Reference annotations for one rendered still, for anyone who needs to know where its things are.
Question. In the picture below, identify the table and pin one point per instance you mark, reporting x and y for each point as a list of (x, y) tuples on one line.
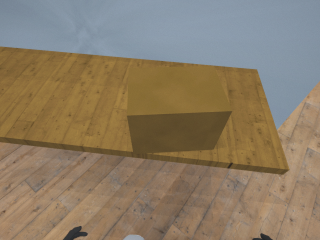
[(78, 102)]

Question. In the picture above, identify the carton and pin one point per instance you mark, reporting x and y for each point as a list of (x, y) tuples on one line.
[(175, 109)]

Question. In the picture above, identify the robot left hand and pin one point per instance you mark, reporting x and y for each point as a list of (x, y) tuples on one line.
[(75, 233)]

